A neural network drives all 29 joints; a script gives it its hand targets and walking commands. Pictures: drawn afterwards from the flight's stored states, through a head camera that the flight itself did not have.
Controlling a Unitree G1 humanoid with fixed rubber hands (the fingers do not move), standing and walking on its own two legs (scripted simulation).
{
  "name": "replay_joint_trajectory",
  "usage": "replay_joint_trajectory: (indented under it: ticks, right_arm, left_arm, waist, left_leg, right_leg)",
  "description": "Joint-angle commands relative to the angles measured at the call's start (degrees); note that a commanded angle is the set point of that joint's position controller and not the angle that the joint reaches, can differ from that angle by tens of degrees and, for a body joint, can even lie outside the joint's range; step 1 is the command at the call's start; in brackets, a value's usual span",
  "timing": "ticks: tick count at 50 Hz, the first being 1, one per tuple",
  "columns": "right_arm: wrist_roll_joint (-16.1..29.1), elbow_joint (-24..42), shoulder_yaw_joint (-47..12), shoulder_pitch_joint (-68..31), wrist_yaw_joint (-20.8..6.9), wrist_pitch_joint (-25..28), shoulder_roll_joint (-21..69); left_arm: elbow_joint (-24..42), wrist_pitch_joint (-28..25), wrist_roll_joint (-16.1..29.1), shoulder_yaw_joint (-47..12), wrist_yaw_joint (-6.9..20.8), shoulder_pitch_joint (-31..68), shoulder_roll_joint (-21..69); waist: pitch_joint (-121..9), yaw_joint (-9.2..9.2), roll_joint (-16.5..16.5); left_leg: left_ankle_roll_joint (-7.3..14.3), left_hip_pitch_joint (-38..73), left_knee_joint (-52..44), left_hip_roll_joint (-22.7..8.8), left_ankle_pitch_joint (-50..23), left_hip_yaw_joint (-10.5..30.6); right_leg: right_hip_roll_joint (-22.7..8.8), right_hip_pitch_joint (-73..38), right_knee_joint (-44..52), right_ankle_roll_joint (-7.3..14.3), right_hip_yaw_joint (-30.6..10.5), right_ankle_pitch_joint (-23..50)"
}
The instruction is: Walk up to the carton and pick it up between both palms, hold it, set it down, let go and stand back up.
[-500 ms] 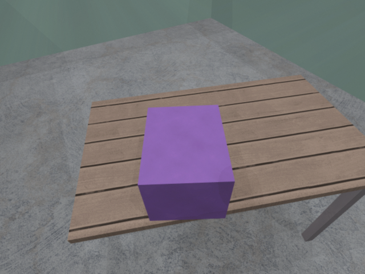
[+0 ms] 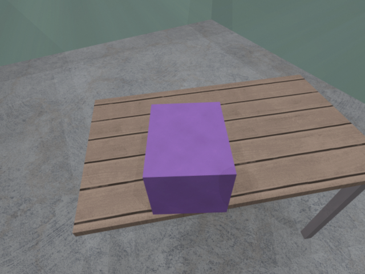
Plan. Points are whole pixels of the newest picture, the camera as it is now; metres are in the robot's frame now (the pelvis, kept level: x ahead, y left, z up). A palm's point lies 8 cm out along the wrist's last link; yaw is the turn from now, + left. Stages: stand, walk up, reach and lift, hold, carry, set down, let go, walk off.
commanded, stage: stand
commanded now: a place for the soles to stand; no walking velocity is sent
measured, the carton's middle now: (187, 156) +0.47 +0.01 -0.04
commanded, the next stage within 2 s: reach and lift in 0.32 s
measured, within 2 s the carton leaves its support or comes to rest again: neither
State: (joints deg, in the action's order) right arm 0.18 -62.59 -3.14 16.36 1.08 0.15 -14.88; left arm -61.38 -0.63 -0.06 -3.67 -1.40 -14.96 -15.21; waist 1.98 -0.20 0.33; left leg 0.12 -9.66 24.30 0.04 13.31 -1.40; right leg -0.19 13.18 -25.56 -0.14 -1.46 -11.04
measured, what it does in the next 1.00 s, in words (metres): stands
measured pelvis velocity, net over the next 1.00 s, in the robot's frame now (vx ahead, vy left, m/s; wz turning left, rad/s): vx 0.00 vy -0.01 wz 0.05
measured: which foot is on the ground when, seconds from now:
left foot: down 0.00-1.00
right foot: down 0.00-1.00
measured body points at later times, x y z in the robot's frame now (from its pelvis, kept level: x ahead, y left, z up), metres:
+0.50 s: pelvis -0.02 -0.01 -0.03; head +0.04 +0.01 +0.41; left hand +0.15 +0.28 -0.15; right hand +0.14 -0.27 -0.15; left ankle +0.00 +0.12 -0.74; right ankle +0.03 -0.12 -0.74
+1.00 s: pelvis +0.00 -0.01 -0.02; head +0.05 +0.00 +0.43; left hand +0.19 +0.27 -0.10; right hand +0.19 -0.22 -0.12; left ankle +0.00 +0.12 -0.74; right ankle +0.03 -0.12 -0.74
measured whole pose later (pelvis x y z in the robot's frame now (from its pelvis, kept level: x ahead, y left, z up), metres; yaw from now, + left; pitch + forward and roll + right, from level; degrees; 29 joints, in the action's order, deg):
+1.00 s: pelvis +0.00 -0.01 -0.02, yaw +3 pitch +1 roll +0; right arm -0.4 -39.6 3.3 4.4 -0.5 0.8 -7.3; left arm -25.3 23.4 -1.4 4.6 2.7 -2.9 -18.2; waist 5.3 0.9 1.8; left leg -1.9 -19.2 37.2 -3.9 18.9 -2.2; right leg 0.4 20.5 -35.9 1.2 2.5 -16.5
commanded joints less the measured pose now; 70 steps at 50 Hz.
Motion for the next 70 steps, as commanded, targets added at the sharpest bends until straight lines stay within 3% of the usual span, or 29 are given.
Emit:
replay_joint_trajectory:
  ticks: [1, 16, 17, 18, 19, 20, 21, 23, 24, 25, 26, 27, 29, 32, 35, 40, 45, 49, 52, 54, 57, 61, 65, 68, 70]
  right_arm:
    - [-0.05, 0.87, 0.99, 2.48, 0.27, 0.35, -6.13]
    - [-0.11, -0.04, 0.68, 2.95, 0.44, 0.56, -5.58]
    - [-8.36, 16.24, 11.63, -43.32, -2.05, 2.74, -3.86]
    - [-10.46, 15.39, 13.14, -33.49, -3.99, -0.80, -6.44]
    - [-10.30, 18.04, 12.51, -33.31, -5.21, -2.78, -6.50]
    - [-7.53, 18.33, 12.66, -29.81, -6.01, -5.01, -5.23]
    - [-5.37, 20.30, 10.78, -24.42, -6.57, -7.46, -4.75]
    - [-0.55, 17.41, 9.85, -18.77, -5.65, -9.49, -6.57]
    - [3.23, 17.00, 8.13, -16.26, -5.28, -11.16, -6.97]
    - [5.14, 16.77, 7.32, -15.75, -4.59, -13.44, -6.67]
    - [5.54, 16.04, 5.84, -14.62, -3.76, -15.03, -6.33]
    - [6.43, 15.07, 3.82, -13.61, -3.14, -15.40, -7.98]
    - [7.96, 16.07, 1.98, -13.99, -1.97, -15.20, -11.02]
    - [6.26, 20.62, 2.95, -16.05, -1.29, -13.17, -9.76]
    - [3.08, 26.23, 4.55, -16.30, -2.36, -9.31, -5.07]
    - [0.55, 30.17, 6.48, -15.04, -3.14, -2.25, 1.19]
    - [-1.35, 30.08, 8.88, -16.14, -1.53, 1.92, 1.44]
    - [0.37, 26.32, 7.97, -13.25, -0.48, 3.81, 0.03]
    - [1.74, 25.20, 6.73, -10.69, -0.59, 4.78, -2.86]
    - [2.07, 24.76, 6.10, -9.18, -1.25, 4.92, -4.22]
    - [1.07, 26.18, 6.08, -8.24, -2.07, 5.00, -3.68]
    - [-0.77, 30.25, 6.67, -9.33, -2.59, 6.00, 0.48]
    - [-0.17, 32.49, 6.84, -8.65, -2.32, 8.03, 3.93]
    - [0.56, 31.06, 7.40, -6.12, -1.79, 9.07, 3.80]
    - [0.79, 30.51, 7.76, -5.15, -1.42, 9.80, 3.06]
  left_arm:
    - [1.01, -0.46, -0.01, 0.86, -0.33, -2.03, -5.89]
    - [0.01, -0.75, -0.03, 0.57, -0.54, -3.11, -5.34]
    - [23.14, 12.74, 3.44, 5.05, 0.95, 42.71, -16.24]
    - [25.30, 20.02, 3.75, 3.84, -0.60, 32.74, -16.58]
    - [28.62, 23.56, 2.50, 5.32, -0.85, 33.89, -17.35]
    - [26.48, 27.14, 4.93, 2.30, -0.46, 28.09, -12.53]
    - [28.34, 30.78, 3.71, 3.04, 0.30, 26.06, -11.97]
    - [29.60, 36.81, -1.93, 5.81, 2.78, 21.41, -7.46]
    - [32.80, 40.03, -5.15, 8.05, 3.76, 20.09, -7.53]
    - [32.47, 43.04, -5.53, 7.61, 4.59, 18.44, -5.69]
    - [30.18, 44.84, -5.63, 7.14, 5.11, 15.33, -4.37]
    - [29.73, 45.31, -6.74, 8.43, 5.71, 11.29, -2.96]
    - [34.58, 44.30, -9.00, 10.60, 7.37, 6.52, -3.93]
    - [41.29, 40.96, -10.54, 12.14, 7.39, 8.00, -7.19]
    - [43.48, 35.29, -10.17, 12.38, 6.39, 12.05, -7.31]
    - [46.11, 25.91, -5.45, 11.89, 4.33, 17.16, -7.77]
    - [44.03, 22.61, -1.17, 9.83, 3.81, 17.79, -9.22]
    - [39.27, 22.18, -0.33, 8.70, 3.83, 11.75, -7.08]
    - [37.89, 21.54, -1.01, 8.13, 3.61, 6.55, -4.35]
    - [37.49, 20.87, -1.88, 7.91, 3.38, 4.71, -2.36]
    - [37.17, 19.00, -2.37, 8.12, 3.03, 5.51, -1.29]
    - [38.70, 14.34, -0.55, 8.16, 2.00, 11.19, -2.82]
    - [41.78, 8.38, 1.35, 6.43, 0.42, 12.95, -3.29]
    - [40.52, 5.95, 1.58, 5.85, 0.25, 9.42, -3.09]
    - [39.04, 5.05, 1.85, 5.96, 0.64, 7.07, -3.33]
  waist:
    - [1.91, 0.01, -0.19]
    - [1.05, 0.03, -0.11]
    - [-2.67, 3.16, 1.90]
    - [5.81, 4.33, 2.64]
    - [5.89, 3.53, 3.25]
    - [-1.57, 1.76, 5.78]
    - [-5.72, 0.82, 1.93]
    - [-16.30, -0.66, -2.33]
    - [-18.46, -0.53, -6.26]
    - [-16.34, -0.01, -7.60]
    - [-12.61, 0.85, -7.36]
    - [-11.63, 0.76, -6.29]
    - [-8.14, 0.68, -3.00]
    - [0.07, 1.42, 1.96]
    - [1.45, 1.44, 3.85]
    - [-8.64, 1.77, 1.65]
    - [-13.62, 1.70, -2.22]
    - [-10.24, 0.44, -4.19]
    - [-6.84, 0.01, -4.04]
    - [-4.11, 0.23, -3.39]
    - [0.36, 0.49, -0.17]
    - [2.59, 0.24, 2.54]
    - [-0.14, 0.27, -0.78]
    - [-1.55, 0.50, -3.94]
    - [-2.08, 0.29, -4.24]
  left_leg:
    - [1.99, -2.31, -5.31, -5.39, 2.39, 5.79]
    - [1.99, -1.03, -4.23, -5.74, -2.92, 5.53]
    - [-0.73, -20.88, 5.84, -3.37, 12.44, -2.93]
    - [-0.67, -28.13, 6.32, -1.16, 23.51, -5.05]
    - [0.02, -29.05, 4.35, -2.14, 25.17, -4.45]
    - [-1.79, -23.30, 8.89, -2.09, 18.45, -5.12]
    - [-2.70, -20.04, 11.36, -3.10, 11.60, -4.95]
    - [-4.95, -10.97, 17.78, -3.21, -3.62, -5.31]
    - [-6.29, -4.66, 16.69, -2.58, -2.86, -6.39]
    - [-6.45, -2.95, 14.98, -3.20, 1.50, -6.56]
    - [-6.61, -2.53, 14.91, -4.19, -2.27, -5.54]
    - [-6.69, -0.79, 14.56, -3.50, -10.32, -4.79]
    - [-5.71, 0.45, 12.20, -1.32, -16.33, -4.28]
    - [-3.12, -4.48, 9.30, 0.88, -6.44, -4.26]
    - [-2.11, -5.12, 8.25, 0.63, -1.30, -4.81]
    - [-1.15, -7.13, 8.82, -1.61, -0.96, -5.07]
    - [-1.39, -9.04, 9.09, -2.34, 1.05, -5.53]
    - [-3.29, -1.37, 7.44, -1.25, -8.35, -4.34]
    - [-4.32, 6.69, 4.08, -0.13, -18.46, -3.04]
    - [-4.34, 9.49, 1.65, 0.36, -21.39, -2.44]
    - [-3.32, 8.97, -1.35, 0.89, -17.73, -2.64]
    - [-1.37, 3.95, -4.12, 0.25, -5.74, -3.48]
    - [-0.74, 1.16, -5.09, -0.80, -0.89, -3.58]
    - [-1.20, 1.48, -5.72, -0.89, -2.17, -3.32]
    - [-1.60, 2.03, -5.94, -0.57, -4.39, -3.29]
  right_leg:
    - [-4.85, 1.60, 4.98, 1.84, -5.59, -2.29]
    - [-5.40, 0.48, 4.31, 2.01, -5.33, 2.86]
    - [-1.45, 1.87, -8.83, 2.66, 4.88, -15.95]
    - [-1.05, 0.67, -10.91, 3.48, 4.33, -24.57]
    - [-0.35, -2.14, -10.59, 3.13, 5.47, -25.43]
    - [-1.98, -1.45, -11.47, 3.18, 4.25, -20.14]
    - [-3.05, 1.76, -12.13, 3.27, 2.86, -10.50]
    - [-2.28, 1.88, -15.54, 1.98, 4.19, 11.37]
    - [-1.10, 2.21, -12.97, 2.77, 5.09, 7.47]
    - [-0.53, 5.21, -10.62, 3.95, 6.55, -2.27]
    - [-0.19, 6.30, -10.89, 4.59, 7.99, -1.84]
    - [0.63, 3.01, -10.45, 4.63, 7.92, 4.43]
    - [1.83, -1.96, -8.22, 3.19, 7.47, 14.15]
    - [0.74, -0.52, -4.71, 1.23, 5.61, 12.16]
    - [-0.29, 2.85, -1.60, 0.22, 3.87, 6.41]
    - [-1.72, -0.26, -3.36, 0.61, 2.11, 6.74]
    - [-1.43, -2.11, -6.18, 1.53, 3.15, 6.16]
    - [0.87, -1.19, -3.39, 1.73, 6.44, 5.16]
    - [3.03, -3.30, 1.20, 1.69, 7.43, 6.91]
    - [3.78, -4.81, 3.76, 1.86, 7.15, 7.55]
    - [3.34, -5.48, 6.69, 1.42, 6.00, 5.94]
    - [1.22, -4.13, 8.01, 0.92, 3.67, -0.07]
    - [-0.15, -6.13, 7.18, 1.79, 1.74, -2.70]
    - [-0.02, -8.75, 7.04, 2.44, 1.38, -1.72]
    - [0.36, -9.76, 7.23, 2.42, 1.43, -1.00]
